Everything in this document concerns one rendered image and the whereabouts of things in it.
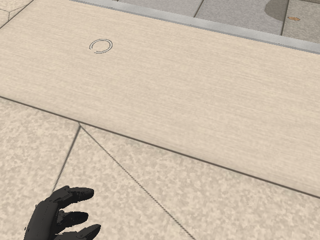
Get robot left hand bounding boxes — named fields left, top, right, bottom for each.
left=23, top=185, right=101, bottom=240

